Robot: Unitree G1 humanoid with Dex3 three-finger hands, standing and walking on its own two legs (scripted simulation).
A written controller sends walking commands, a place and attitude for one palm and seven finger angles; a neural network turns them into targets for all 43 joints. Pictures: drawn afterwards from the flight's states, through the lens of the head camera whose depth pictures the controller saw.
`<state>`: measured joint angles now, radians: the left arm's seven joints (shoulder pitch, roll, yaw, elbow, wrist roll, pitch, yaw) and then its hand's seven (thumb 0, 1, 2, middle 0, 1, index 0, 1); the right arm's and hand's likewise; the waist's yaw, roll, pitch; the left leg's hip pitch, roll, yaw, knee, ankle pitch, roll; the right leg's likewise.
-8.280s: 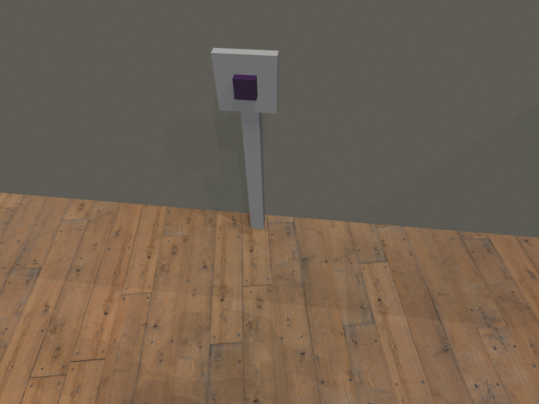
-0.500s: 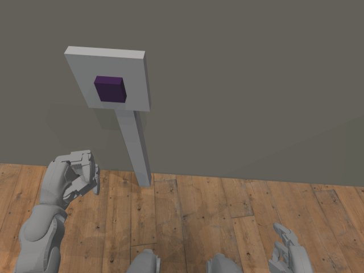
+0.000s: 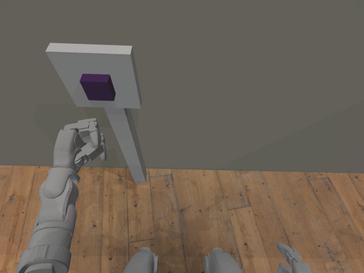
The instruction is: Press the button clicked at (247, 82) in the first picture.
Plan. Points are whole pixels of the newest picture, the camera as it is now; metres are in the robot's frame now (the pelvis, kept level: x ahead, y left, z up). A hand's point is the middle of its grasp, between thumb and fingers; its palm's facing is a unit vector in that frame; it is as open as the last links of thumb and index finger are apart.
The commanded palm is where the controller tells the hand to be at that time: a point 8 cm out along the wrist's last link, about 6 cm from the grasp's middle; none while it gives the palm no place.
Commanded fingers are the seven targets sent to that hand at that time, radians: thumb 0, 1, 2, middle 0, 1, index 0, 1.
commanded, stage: aim a knuckle at the button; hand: left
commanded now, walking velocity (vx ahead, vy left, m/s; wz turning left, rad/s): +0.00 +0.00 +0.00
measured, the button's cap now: (99, 86) +0.53 +0.21 +0.07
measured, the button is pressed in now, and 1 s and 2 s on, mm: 0 0 0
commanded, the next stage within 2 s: press the button with the knuckle in 1.56 s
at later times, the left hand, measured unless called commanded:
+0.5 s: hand (111, 122) +0.44 +0.17 +0.04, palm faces +0.01 -1.00 -0.03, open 3.1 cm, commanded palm +0.41 +0.23 +0.04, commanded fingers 0.00 0.90 0.90 -1.30 -1.50 -1.30 -1.50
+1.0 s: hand (111, 125) +0.44 +0.18 +0.03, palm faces -0.01 -1.00 +0.00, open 3.1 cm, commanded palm +0.41 +0.23 +0.04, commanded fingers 0.00 0.90 0.90 -1.30 -1.50 -1.30 -1.50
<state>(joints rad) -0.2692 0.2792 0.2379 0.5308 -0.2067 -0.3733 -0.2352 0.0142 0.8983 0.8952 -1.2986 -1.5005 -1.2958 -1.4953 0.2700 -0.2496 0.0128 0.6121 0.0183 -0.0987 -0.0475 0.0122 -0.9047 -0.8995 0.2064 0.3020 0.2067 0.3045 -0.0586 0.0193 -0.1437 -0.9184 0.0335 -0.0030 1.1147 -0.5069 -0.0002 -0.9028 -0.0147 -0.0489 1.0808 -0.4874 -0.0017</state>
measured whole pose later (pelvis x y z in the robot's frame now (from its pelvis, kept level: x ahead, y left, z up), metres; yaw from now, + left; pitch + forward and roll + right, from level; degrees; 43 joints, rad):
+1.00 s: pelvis -0.01 +0.01 -0.01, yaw -1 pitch +21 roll -2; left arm -0.60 0.33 0.31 0.93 -0.14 -0.45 -0.22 0.01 0.90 0.90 -1.30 -1.50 -1.30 -1.50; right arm 0.28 -0.25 0.01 0.62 0.01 0.02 -0.02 0.01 -0.91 -0.90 0.21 0.30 0.21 0.30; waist -0.10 0.01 -0.15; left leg -1.01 0.04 0.00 1.15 -0.51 0.01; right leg -0.99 -0.01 -0.04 1.11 -0.48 0.01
